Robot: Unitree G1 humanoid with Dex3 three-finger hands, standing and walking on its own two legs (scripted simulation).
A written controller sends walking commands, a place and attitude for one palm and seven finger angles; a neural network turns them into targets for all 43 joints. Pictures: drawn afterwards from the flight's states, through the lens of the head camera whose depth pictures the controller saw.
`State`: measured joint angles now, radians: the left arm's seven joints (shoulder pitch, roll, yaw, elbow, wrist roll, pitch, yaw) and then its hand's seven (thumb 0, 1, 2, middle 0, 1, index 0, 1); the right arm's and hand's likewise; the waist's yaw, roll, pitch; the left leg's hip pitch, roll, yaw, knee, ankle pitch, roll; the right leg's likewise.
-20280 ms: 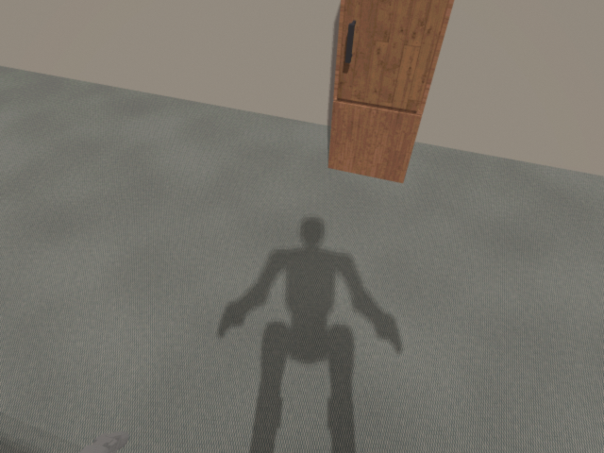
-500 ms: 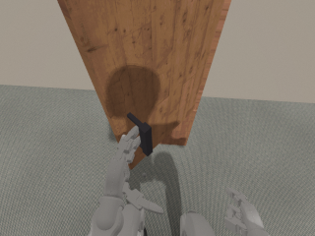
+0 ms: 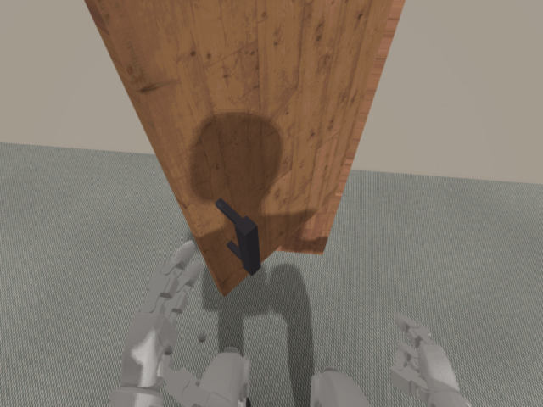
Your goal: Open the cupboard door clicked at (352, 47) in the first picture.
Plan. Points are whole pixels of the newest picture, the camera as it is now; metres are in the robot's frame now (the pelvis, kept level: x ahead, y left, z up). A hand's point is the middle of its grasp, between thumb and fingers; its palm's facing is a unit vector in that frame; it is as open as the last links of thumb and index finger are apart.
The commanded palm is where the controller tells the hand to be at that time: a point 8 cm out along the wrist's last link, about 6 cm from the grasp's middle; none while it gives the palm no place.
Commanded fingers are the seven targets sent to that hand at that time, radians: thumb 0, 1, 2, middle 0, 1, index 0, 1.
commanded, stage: slide the hand sideways off the handle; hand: left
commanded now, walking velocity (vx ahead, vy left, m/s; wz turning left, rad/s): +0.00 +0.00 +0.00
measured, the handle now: (239, 239) +0.34 +0.08 +0.04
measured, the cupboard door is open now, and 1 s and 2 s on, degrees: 50 50 50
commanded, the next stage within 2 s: draw the hand back to the body in 0.12 s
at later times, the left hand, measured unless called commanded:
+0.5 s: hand (163, 347) +0.19 +0.13 +0.10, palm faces -0.05 -1.00 -0.06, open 16.4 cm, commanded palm +0.16 +0.19 +0.10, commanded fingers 0.00 -0.50 0.30 -0.15 -0.30 -0.15 -0.30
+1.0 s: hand (32, 322) +0.19 +0.22 +0.17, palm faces +0.19 -0.91 -0.37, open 14.1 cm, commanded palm +0.16 +0.27 +0.21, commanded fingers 0.00 0.20 0.60 -0.17 -0.30 -0.17 -0.30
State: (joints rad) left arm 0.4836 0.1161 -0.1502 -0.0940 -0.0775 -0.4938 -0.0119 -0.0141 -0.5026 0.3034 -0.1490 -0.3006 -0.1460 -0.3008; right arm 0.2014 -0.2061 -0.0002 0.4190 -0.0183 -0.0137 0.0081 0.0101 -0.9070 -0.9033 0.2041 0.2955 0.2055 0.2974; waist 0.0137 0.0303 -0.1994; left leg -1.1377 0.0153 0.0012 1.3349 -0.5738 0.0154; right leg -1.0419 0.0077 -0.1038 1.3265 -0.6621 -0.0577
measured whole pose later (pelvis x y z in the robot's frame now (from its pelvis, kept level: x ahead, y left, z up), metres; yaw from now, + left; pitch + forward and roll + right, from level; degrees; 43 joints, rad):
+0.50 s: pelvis -0.01 +0.00 +0.02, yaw +0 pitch +16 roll -1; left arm 0.57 0.19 -0.03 -0.28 -0.17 -0.32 -0.12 -0.01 -0.50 0.30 -0.15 -0.30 -0.15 -0.30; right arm 0.25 -0.20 0.01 0.40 0.03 0.00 -0.05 0.01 -0.91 -0.90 0.20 0.30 0.21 0.30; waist 0.01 0.06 -0.20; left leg -0.99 0.02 -0.01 1.22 -0.52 0.01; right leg -0.90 0.02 -0.11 1.21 -0.60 -0.06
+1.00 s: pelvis +0.02 +0.02 +0.10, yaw +0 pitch +6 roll -1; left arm 0.68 0.33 0.07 -0.41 -0.05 -0.03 0.12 -0.01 -0.13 0.46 -0.17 -0.30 -0.16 -0.30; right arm 0.28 -0.22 0.04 0.44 0.03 -0.01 -0.14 0.01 -0.91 -0.90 0.20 0.30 0.20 0.30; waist 0.04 0.07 -0.14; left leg -0.52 0.00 0.03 0.81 -0.40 0.04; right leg -0.42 0.01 -0.07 0.77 -0.45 -0.02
